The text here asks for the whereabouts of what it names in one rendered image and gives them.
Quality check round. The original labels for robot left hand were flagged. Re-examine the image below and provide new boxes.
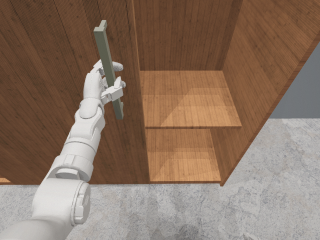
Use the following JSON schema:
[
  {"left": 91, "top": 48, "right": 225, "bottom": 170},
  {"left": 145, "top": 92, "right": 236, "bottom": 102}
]
[{"left": 83, "top": 59, "right": 126, "bottom": 106}]

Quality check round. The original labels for robot left upper arm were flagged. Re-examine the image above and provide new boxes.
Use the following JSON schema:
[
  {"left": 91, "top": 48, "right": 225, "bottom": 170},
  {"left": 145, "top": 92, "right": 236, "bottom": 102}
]
[{"left": 0, "top": 178, "right": 91, "bottom": 240}]

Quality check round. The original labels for robot left forearm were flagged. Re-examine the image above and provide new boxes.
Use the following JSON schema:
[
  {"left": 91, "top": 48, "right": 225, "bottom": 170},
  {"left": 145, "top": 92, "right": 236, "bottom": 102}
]
[{"left": 30, "top": 98, "right": 106, "bottom": 217}]

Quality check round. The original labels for handle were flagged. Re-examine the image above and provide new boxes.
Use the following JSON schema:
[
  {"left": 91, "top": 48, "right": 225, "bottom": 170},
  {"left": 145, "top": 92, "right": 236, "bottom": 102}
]
[{"left": 93, "top": 20, "right": 124, "bottom": 120}]

